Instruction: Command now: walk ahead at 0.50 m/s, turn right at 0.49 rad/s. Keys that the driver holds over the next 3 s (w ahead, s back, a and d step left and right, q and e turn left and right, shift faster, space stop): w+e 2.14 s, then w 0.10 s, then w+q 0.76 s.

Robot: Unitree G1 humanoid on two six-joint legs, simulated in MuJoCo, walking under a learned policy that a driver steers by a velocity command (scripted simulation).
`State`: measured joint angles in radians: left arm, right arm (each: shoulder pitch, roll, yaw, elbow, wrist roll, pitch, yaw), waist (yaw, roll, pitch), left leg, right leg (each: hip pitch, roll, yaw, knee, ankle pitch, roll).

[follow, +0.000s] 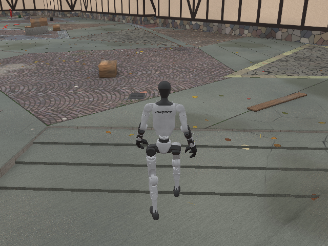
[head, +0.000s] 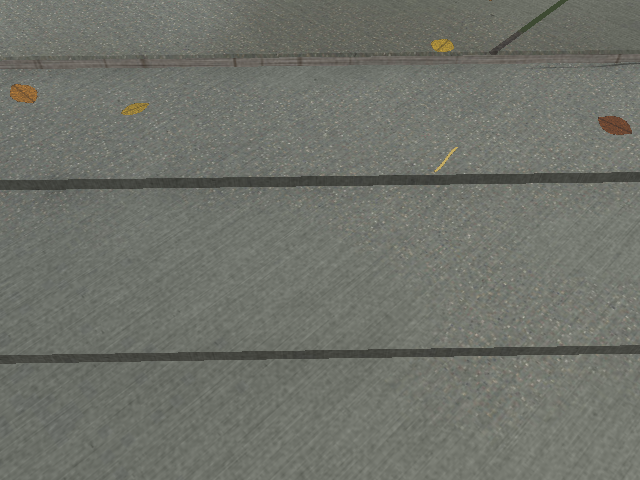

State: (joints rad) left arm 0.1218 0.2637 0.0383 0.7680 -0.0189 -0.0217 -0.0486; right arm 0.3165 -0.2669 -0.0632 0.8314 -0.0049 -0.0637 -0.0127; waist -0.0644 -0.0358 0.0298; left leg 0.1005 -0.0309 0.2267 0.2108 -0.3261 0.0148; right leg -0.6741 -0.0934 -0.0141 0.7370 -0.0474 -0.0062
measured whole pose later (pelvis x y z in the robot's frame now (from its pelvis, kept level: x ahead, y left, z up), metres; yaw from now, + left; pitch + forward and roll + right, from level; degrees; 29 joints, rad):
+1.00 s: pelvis +0.48 -0.17 +0.02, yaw -37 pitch +1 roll +0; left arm 0.13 0.29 0.07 0.61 -0.01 -0.03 -0.04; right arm 0.31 -0.29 -0.05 0.82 0.02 -0.09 -0.02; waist -0.04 0.00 0.07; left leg -0.25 0.07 0.00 1.22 -0.46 -0.02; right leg -0.45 0.08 -0.04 0.62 -0.20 -0.12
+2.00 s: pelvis +0.77 -0.58 +0.09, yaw -72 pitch +2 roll +2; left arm 0.36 0.25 0.05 0.66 -0.01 -0.05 -0.02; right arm 0.11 -0.31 -0.06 0.73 0.00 -0.10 0.01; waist 0.05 0.04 0.03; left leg -0.56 0.07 -0.02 1.06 -0.24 0.01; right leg -0.24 0.06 0.04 0.42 -0.20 -0.09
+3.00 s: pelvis +0.92 -1.15 +0.08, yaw -61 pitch +1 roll -2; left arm 0.24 0.26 0.06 0.74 0.01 -0.10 -0.01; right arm 0.27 -0.33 -0.07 0.72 0.03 -0.02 0.00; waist 0.02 0.06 0.02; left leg -0.57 0.05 -0.06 1.13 -0.31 -0.01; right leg -0.18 0.04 -0.05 0.36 -0.19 -0.03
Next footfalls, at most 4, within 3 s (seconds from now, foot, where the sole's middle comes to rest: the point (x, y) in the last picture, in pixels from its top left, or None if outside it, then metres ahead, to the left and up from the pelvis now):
0.04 right None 0.23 -0.13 -0.73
0.46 left None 0.36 0.07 -0.73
0.92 right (462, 434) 0.54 -0.29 -0.73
1.36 left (456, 278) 0.90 -0.35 -0.70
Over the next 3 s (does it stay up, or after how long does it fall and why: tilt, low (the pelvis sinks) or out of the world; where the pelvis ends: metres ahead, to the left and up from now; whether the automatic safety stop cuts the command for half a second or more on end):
stays up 0.92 -1.15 0.08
